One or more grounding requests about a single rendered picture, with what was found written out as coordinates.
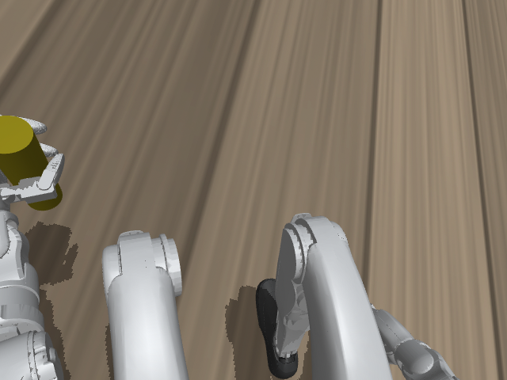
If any left robot arm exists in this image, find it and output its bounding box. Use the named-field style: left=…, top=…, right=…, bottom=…
left=0, top=210, right=64, bottom=380

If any can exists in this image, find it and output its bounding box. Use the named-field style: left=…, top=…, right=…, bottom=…
left=0, top=116, right=63, bottom=211

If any right robot hand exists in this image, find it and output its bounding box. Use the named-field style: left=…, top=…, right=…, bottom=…
left=370, top=303, right=415, bottom=365

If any right robot arm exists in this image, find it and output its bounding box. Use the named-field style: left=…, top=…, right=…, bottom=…
left=394, top=340, right=460, bottom=380

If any left robot hand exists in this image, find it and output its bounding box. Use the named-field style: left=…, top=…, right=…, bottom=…
left=0, top=115, right=65, bottom=212

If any right robot foot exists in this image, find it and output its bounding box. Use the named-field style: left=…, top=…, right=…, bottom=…
left=256, top=279, right=298, bottom=379

